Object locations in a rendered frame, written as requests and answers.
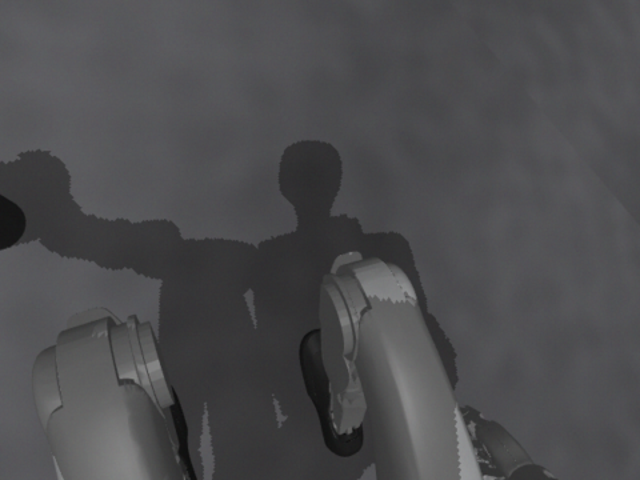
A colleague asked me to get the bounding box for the right robot arm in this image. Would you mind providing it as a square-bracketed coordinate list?
[508, 464, 558, 480]

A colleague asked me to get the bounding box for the can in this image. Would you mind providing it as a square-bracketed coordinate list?
[0, 195, 26, 250]

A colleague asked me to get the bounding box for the right robot hand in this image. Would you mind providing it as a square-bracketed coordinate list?
[460, 405, 534, 480]

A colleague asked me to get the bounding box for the left robot foot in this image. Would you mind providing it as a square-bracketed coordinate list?
[169, 385, 197, 480]

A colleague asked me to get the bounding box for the right robot foot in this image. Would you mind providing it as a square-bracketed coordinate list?
[299, 329, 363, 457]

